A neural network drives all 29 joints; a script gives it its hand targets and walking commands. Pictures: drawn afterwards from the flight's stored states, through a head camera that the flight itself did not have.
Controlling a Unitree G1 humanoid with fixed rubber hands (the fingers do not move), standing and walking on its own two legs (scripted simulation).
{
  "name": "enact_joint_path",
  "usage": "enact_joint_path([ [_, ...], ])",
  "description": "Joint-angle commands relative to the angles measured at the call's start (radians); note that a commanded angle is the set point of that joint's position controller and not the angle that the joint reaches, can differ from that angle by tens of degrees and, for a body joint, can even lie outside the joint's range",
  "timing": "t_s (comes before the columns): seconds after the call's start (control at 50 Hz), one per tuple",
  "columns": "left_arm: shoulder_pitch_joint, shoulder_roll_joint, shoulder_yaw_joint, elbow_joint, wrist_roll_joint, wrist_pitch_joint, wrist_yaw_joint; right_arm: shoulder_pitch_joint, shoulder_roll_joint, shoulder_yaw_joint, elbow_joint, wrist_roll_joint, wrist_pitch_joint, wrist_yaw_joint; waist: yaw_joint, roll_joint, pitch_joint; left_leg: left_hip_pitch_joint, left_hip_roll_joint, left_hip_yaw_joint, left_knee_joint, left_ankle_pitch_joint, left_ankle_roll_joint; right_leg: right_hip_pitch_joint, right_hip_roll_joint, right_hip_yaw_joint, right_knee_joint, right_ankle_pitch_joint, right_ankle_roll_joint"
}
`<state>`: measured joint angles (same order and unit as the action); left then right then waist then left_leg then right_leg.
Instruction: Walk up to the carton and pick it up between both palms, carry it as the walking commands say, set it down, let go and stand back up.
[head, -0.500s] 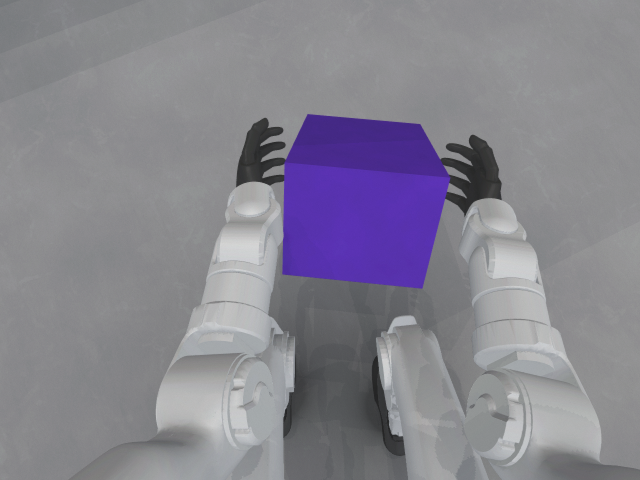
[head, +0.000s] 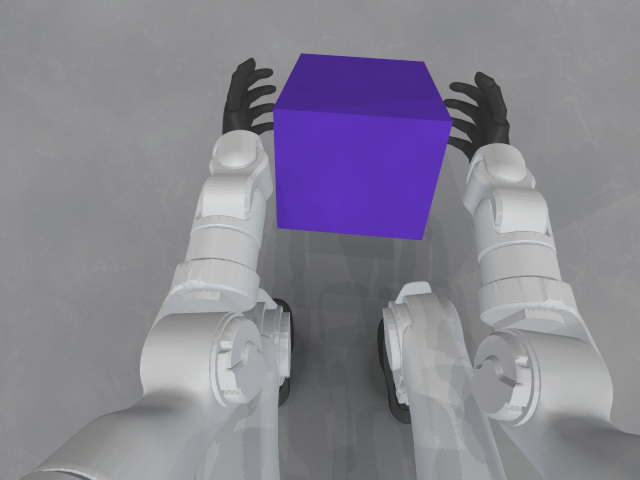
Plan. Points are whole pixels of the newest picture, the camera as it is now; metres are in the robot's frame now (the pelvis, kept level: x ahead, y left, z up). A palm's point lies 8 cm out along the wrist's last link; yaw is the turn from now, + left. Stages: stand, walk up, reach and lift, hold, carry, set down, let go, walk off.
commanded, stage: set down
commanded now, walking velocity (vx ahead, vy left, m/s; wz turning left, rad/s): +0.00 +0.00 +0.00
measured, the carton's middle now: (356, 138) +0.52 -0.03 -0.23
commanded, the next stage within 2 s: none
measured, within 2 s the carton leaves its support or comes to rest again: neither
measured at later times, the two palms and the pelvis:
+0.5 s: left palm (263, 139) +0.51 +0.10 -0.19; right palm (472, 148) +0.49 -0.18 -0.19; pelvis +0.00 +0.00 -0.05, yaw +0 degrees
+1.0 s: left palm (267, 123) +0.54 +0.09 -0.20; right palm (476, 134) +0.51 -0.19 -0.20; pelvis +0.00 -0.01 -0.07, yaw -1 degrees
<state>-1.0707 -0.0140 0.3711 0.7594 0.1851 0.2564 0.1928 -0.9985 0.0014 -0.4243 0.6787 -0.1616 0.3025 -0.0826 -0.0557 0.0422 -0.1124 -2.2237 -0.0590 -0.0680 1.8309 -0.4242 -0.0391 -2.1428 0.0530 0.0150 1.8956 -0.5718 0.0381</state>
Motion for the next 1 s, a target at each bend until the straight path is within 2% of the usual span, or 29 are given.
enact_joint_path([
  [0.0, -0.579, -0.972, -0.488, 0.025, -0.126, -0.024, -0.277, -0.729, 0.872, 0.528, -0.088, 0.154, -0.072, 0.291, -0.054, 0.028, -1.118, 0.725, -0.123, 0.135, -0.068, 0.160, 0.007, 0.455, 0.104, -0.099, -0.192, 0.288, 0.005],
  [0.42, -0.695, -0.849, -0.503, 0.047, -0.193, -0.094, -0.240, -0.794, 0.771, 0.538, -0.028, 0.202, -0.124, 0.259, -0.058, 0.030, -1.071, 0.629, -0.105, 0.149, 0.093, 0.183, 0.008, 0.386, 0.092, -0.098, -0.041, 0.318, 0.006],
  [0.5, -0.655, -0.781, -0.418, 0.134, -0.139, -0.089, -0.239, -0.803, 0.735, 0.492, 0.054, 0.184, -0.120, 0.269, -0.024, -0.003, -0.919, 0.563, -0.095, 0.149, 0.097, 0.109, 0.017, 0.307, 0.089, -0.099, -0.038, 0.238, 0.007],
  [0.58, -0.648, -0.729, -0.350, 0.192, -0.096, -0.087, -0.251, -0.809, 0.703, 0.432, 0.116, 0.155, -0.121, 0.276, -0.007, -0.022, -0.832, 0.511, -0.087, 0.147, 0.107, 0.062, 0.027, 0.266, 0.088, -0.092, -0.031, 0.190, 0.002],
  [0.78, -0.606, -0.682, -0.269, 0.270, -0.045, -0.073, -0.282, -0.772, 0.667, 0.363, 0.193, 0.103, -0.111, 0.281, 0.007, -0.034, -0.742, 0.461, -0.076, 0.147, 0.120, 0.012, 0.032, 0.227, 0.086, -0.081, -0.030, 0.126, -0.002],
  [0.98, -0.528, -0.644, -0.216, 0.319, -0.002, -0.065, -0.301, -0.700, 0.636, 0.317, 0.241, 0.062, -0.100, 0.287, 0.017, -0.037, -0.672, 0.430, -0.073, 0.146, 0.132, 0.020, 0.029, 0.193, 0.084, -0.075, -0.026, 0.123, 0.001],
])
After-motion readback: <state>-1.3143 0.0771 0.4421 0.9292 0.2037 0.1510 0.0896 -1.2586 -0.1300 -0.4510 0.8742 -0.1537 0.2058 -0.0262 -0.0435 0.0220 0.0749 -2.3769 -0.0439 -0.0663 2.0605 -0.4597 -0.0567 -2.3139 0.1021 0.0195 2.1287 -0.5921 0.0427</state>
